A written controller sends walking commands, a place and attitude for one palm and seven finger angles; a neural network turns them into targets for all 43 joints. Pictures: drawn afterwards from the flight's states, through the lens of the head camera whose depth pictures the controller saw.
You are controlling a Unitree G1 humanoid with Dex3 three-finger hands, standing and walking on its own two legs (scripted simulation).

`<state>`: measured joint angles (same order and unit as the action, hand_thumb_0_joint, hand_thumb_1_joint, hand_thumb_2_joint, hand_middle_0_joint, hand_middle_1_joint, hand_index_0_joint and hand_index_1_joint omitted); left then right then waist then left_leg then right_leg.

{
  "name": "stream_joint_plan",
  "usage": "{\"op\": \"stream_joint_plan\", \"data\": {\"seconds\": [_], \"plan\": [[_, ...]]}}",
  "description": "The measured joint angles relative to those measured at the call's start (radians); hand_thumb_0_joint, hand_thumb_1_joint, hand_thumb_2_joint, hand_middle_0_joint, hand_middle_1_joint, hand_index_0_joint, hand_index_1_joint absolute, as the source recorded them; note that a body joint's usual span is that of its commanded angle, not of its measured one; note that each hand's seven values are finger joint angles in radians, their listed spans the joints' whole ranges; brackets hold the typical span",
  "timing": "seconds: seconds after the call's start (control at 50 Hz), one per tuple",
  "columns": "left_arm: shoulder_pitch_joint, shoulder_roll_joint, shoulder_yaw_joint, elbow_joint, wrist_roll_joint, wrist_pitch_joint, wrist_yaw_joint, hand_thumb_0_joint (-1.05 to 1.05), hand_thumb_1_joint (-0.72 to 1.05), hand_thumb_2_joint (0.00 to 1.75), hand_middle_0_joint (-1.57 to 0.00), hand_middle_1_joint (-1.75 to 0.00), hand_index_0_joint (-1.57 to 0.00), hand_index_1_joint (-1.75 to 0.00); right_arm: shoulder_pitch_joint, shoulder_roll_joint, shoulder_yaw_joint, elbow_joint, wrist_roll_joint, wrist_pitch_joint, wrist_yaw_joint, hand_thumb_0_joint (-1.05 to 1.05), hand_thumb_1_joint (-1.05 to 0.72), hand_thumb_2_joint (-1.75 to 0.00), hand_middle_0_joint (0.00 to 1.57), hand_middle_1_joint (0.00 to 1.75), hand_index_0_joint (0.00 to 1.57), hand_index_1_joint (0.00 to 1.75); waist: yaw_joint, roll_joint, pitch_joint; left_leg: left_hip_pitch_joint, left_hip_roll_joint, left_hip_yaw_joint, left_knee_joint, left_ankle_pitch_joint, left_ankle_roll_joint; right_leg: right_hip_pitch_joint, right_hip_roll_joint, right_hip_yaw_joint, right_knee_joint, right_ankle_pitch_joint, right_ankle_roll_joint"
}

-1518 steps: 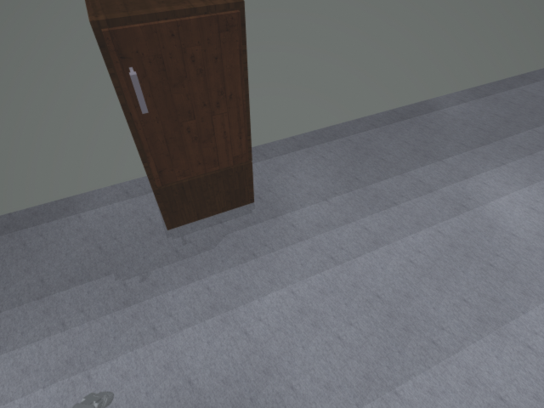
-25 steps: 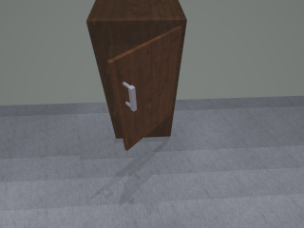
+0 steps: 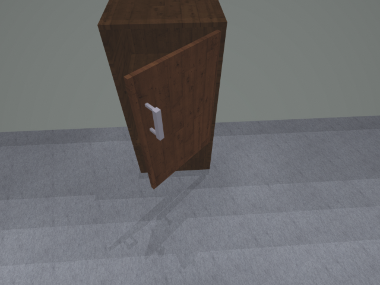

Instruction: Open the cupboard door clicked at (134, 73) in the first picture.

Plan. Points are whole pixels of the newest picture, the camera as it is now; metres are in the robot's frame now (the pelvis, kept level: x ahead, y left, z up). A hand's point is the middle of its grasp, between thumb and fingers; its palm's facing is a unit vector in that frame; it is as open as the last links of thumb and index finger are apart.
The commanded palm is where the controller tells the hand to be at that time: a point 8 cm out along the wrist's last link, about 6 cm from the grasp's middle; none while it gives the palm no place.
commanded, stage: walk to a spot facing it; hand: left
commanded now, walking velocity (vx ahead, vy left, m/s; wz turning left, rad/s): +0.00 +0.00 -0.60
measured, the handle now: (154, 121) +0.59 +0.15 -0.05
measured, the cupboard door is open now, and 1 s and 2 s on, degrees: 43 43 43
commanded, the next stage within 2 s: none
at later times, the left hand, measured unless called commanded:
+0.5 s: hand out of the picture +0.13 +0.19 -0.16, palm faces -0.19 -0.95 -0.25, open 7.4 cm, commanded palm none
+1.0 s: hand out of the picture +0.15 +0.12 -0.19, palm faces -0.45 -0.87 -0.19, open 7.4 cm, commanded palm none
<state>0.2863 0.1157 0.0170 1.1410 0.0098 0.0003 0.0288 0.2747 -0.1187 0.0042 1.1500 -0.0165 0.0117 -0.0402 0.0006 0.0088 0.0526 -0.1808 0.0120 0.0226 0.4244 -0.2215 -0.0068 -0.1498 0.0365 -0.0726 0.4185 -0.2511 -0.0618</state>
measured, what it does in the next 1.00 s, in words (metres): steps on the spot, turning right: right foot, then left foot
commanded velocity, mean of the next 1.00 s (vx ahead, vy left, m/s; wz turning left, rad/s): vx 0.00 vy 0.00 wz -0.60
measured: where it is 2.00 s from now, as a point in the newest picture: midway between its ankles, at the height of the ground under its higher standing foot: outside the picture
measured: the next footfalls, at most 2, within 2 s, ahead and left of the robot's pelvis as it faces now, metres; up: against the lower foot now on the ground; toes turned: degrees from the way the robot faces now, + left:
right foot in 0.58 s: +0.01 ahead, -0.15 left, +0.00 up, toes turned -21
left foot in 1.00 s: +0.11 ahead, +0.05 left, +0.00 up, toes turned -31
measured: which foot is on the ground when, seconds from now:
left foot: down 0.00-0.58, up 0.60-0.98, down 1.00-1.00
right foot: down 0.00-0.26, up 0.28-0.56, down 0.58-1.00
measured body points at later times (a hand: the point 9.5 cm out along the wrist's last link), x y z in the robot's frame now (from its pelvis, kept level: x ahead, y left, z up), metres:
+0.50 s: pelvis +0.00 +0.00 +0.00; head +0.05 -0.02 +0.44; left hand +0.14 +0.23 -0.14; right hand -0.02 -0.25 -0.16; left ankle +0.00 +0.12 -0.74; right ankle -0.04 -0.13 -0.70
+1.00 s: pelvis +0.02 -0.03 -0.01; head +0.08 -0.04 +0.43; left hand +0.18 +0.16 -0.17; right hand +0.01 -0.32 -0.13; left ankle +0.08 +0.07 -0.74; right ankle -0.03 -0.14 -0.74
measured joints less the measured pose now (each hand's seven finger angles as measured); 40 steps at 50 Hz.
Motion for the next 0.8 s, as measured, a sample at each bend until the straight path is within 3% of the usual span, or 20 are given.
{"op": "stream_joint_plan", "data": {"seconds": [0.16, 0.26, 0.32, 0.36, 0.4, 0.52, 0.58, 0.62, 0.68, 0.74, 0.8], "plan": [[-0.015, 0.021, 0.043, -0.035, 0.01, 0.038, -0.015, 0.0, 0.9, 0.9, -0.2, -0.3, -0.2, -0.3, -0.031, -0.027, -0.037, -0.054, 0.001, 0.024, -0.006, 0.0, -0.91, -0.9, 0.2, 0.3, 0.2, 0.29, -0.005, -0.001, 0.019, -0.068, 0.042, 0.038, 0.133, -0.076, -0.004, -0.062, 0.036, 0.038, 0.081, -0.029, -0.009], [-0.045, 0.058, 0.065, -0.067, 0.01, 0.052, -0.022, 0.0, 0.9, 0.9, -0.2, -0.3, -0.2, -0.3, -0.042, -0.036, -0.046, -0.09, -0.002, 0.014, -0.01, 0.0, -0.91, -0.9, 0.2, 0.3, 0.2, 0.29, -0.001, -0.039, 0.023, -0.072, 0.041, 0.087, 0.137, -0.087, 0.011, -0.108, 0.032, 0.083, 0.136, -0.037, 0.007], [-0.078, 0.074, 0.072, -0.092, 0.014, 0.063, -0.033, 0.0, 0.91, 0.9, -0.2, -0.3, -0.2, -0.3, -0.04, -0.049, -0.044, -0.119, -0.01, -0.006, -0.016, 0.0, -0.91, -0.9, 0.2, 0.3, 0.2, 0.29, -0.002, -0.029, 0.031, -0.062, 0.054, 0.121, 0.113, -0.079, 0.021, -0.215, 0.025, 0.079, 0.406, -0.192, 0.035], [-0.103, 0.087, 0.08, -0.111, 0.017, 0.064, -0.041, 0.0, 0.91, 0.9, -0.2, -0.3, -0.2, -0.3, -0.037, -0.054, -0.04, -0.133, -0.014, -0.009, -0.017, 0.0, -0.91, -0.9, 0.2, 0.3, 0.2, 0.29, -0.003, -0.019, 0.037, -0.047, 0.065, 0.138, 0.084, -0.065, 0.018, -0.27, 0.006, 0.073, 0.553, -0.215, 0.052], [-0.126, 0.102, 0.086, -0.134, 0.017, 0.064, -0.048, 0.0, 0.91, 0.9, -0.2, -0.3, -0.2, -0.3, -0.038, -0.056, -0.036, -0.141, -0.017, -0.006, -0.014, 0.0, -0.9, -0.9, 0.2, 0.3, 0.2, 0.29, 0.001, -0.014, 0.042, -0.034, 0.077, 0.157, 0.06, -0.054, 0.011, -0.3, -0.021, 0.068, 0.61, -0.205, 0.07], [-0.176, 0.122, 0.08, -0.185, 0.016, 0.058, -0.058, 0.0, 0.91, 0.9, -0.2, -0.3, -0.2, -0.3, -0.056, -0.07, -0.042, -0.169, -0.021, 0.0, 0.007, 0.0, -0.9, -0.9, 0.2, 0.3, 0.2, 0.29, -0.001, 0.014, 0.065, -0.021, 0.13, 0.222, 0.085, -0.075, -0.027, -0.255, -0.079, 0.036, 0.401, -0.172, 0.083], [-0.173, 0.128, 0.071, -0.206, 0.018, 0.04, -0.062, 0.0, 0.91, 0.9, -0.2, -0.3, -0.2, -0.3, -0.052, -0.084, -0.051, -0.188, -0.012, 0.009, 0.019, 0.0, -0.9, -0.9, 0.21, 0.3, 0.2, 0.3, -0.004, 0.027, 0.059, -0.05, 0.168, 0.245, 0.192, -0.136, -0.056, -0.174, -0.079, 0.022, 0.204, -0.041, 0.063], [-0.177, 0.114, 0.066, -0.209, 0.019, 0.022, -0.051, 0.0, 0.91, 0.9, -0.2, -0.3, -0.2, -0.3, -0.077, -0.106, -0.059, -0.191, -0.003, 0.031, 0.023, 0.0, -0.9, -0.9, 0.21, 0.3, 0.2, 0.3, -0.003, 0.05, 0.071, -0.129, 0.16, 0.163, 0.397, -0.276, -0.058, -0.193, -0.054, 0.03, 0.241, -0.064, 0.043], [-0.161, 0.093, 0.057, -0.218, 0.016, 0.02, -0.032, 0.0, 0.91, 0.9, -0.2, -0.3, -0.2, -0.3, -0.123, -0.126, -0.067, -0.201, 0.004, 0.052, 0.022, 0.0, -0.9, -0.9, 0.2, 0.3, 0.2, 0.29, 0.0, 0.051, 0.088, -0.237, 0.103, 0.066, 0.647, -0.292, -0.055, -0.182, -0.031, 0.059, 0.215, -0.063, 0.027], [-0.133, 0.084, 0.053, -0.218, 0.016, 0.026, -0.023, 0.0, 0.9, 0.9, -0.2, -0.3, -0.2, -0.3, -0.162, -0.126, -0.067, -0.223, 0.006, 0.049, 0.024, 0.01, -0.91, -0.9, 0.2, 0.3, 0.2, 0.29, 0.007, 0.022, 0.088, -0.293, 0.073, 0.032, 0.696, -0.238, -0.064, -0.165, -0.012, 0.099, 0.155, -0.023, 0.02], [-0.106, 0.077, 0.047, -0.212, 0.019, 0.03, -0.023, 0.0, 0.9, 0.9, -0.2, -0.3, -0.2, -0.3, -0.189, -0.122, -0.068, -0.246, 0.009, 0.043, 0.023, 0.01, -0.91, -0.9, 0.2, 0.3, 0.2, 0.29, 0.013, -0.001, 0.079, -0.301, 0.053, 0.007, 0.634, -0.21, -0.07, -0.151, 0.007, 0.134, 0.113, 0.003, 0.015]]}}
